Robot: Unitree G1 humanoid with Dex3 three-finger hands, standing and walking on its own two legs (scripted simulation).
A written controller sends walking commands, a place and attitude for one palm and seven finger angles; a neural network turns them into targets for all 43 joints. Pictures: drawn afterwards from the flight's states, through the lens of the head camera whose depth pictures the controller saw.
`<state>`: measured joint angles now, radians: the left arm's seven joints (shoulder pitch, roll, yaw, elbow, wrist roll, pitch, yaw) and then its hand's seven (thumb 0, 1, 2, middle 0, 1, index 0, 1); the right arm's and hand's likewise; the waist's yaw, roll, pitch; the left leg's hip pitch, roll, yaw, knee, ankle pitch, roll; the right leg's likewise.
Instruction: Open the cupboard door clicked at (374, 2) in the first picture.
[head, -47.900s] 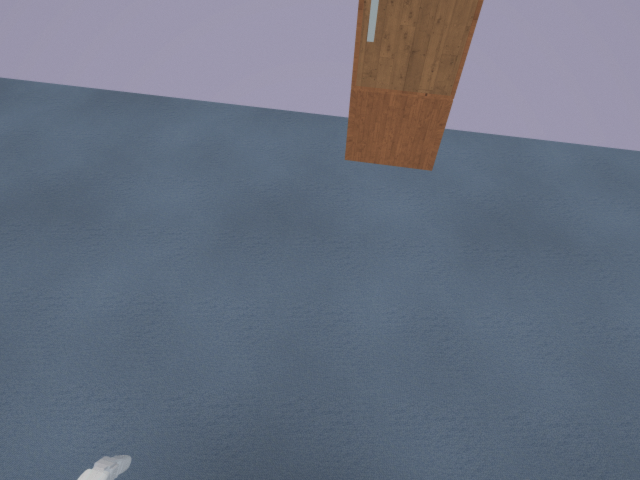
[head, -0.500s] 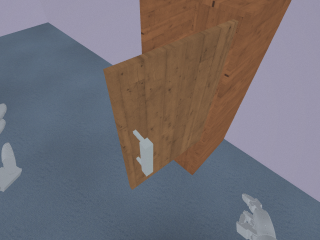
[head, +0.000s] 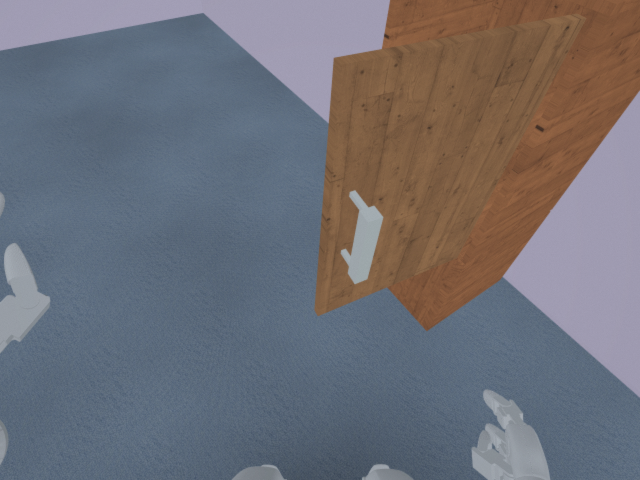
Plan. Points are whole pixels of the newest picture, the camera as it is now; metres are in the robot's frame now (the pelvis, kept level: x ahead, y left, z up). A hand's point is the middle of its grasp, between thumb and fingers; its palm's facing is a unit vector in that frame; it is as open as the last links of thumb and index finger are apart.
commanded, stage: stop stepping back and stand still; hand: left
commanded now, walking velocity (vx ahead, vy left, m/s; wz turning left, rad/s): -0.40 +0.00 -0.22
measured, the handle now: (356, 238) +0.50 -0.01 -0.03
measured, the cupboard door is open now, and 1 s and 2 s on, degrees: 82 82 82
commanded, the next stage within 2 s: let the arm hang, fingers relaxed in 0.88 s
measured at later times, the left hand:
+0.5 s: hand (68, 382) +0.15 +0.21 +0.18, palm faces +0.36 -0.83 -0.43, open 7.4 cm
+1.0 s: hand (96, 429) +0.13 +0.19 +0.16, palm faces +0.30 -0.84 -0.46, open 7.4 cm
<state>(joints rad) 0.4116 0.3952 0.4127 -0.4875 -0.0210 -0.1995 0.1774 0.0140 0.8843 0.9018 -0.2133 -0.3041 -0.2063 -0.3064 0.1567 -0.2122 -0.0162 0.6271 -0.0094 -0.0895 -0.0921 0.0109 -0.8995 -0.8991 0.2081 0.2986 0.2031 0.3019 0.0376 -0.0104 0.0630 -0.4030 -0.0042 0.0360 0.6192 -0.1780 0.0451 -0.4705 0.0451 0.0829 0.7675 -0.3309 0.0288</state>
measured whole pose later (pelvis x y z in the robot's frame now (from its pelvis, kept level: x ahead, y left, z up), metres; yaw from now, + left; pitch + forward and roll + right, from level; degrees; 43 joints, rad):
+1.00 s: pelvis -0.12 -0.04 +0.02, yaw -9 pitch +0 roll +1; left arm 0.46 0.36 0.36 -0.33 -0.02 -0.21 0.16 0.01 0.89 0.90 -0.21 -0.30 -0.20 -0.31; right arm 0.21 -0.23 -0.02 0.70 0.00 -0.14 -0.06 0.01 -0.90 -0.90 0.21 0.30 0.20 0.30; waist 0.02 0.02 0.03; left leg -0.25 0.02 0.04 0.49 -0.23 -0.02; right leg -0.21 0.04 -0.06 0.50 -0.29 -0.06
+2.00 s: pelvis -0.15 +0.01 +0.02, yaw -8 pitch -1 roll +0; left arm 0.28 0.12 0.01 1.14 0.02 0.00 0.03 0.01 0.92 0.90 -0.20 -0.30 -0.20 -0.30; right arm 0.32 -0.12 -0.01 1.14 -0.02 0.01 -0.04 0.00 -0.90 -0.90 0.20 0.30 0.20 0.30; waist -0.01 0.00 0.02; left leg -0.25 -0.03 0.05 0.42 -0.15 0.05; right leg -0.21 -0.01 -0.05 0.43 -0.21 -0.01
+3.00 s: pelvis -0.11 -0.02 +0.02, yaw -8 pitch -1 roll +0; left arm 0.22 0.18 0.01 1.15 0.01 -0.02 0.03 0.00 0.90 0.90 -0.20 -0.30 -0.20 -0.30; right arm 0.22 -0.18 0.00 1.16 -0.02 -0.01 -0.04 0.00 -0.90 -0.90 0.20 0.30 0.20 0.30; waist 0.00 0.01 0.04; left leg -0.15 -0.01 0.04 0.36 -0.20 0.02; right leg -0.10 0.01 -0.05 0.36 -0.24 -0.03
